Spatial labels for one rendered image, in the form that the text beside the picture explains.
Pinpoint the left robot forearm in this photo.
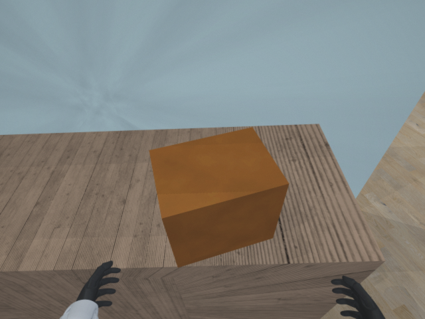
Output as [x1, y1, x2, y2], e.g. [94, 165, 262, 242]
[60, 300, 99, 319]

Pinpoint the pedestal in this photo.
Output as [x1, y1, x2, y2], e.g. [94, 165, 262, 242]
[0, 124, 385, 319]

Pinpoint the robot right hand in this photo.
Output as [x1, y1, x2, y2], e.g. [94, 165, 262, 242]
[331, 276, 385, 319]

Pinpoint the carton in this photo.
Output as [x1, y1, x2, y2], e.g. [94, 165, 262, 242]
[149, 127, 289, 268]

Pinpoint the robot left hand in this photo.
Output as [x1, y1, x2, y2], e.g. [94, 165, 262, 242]
[76, 261, 121, 308]

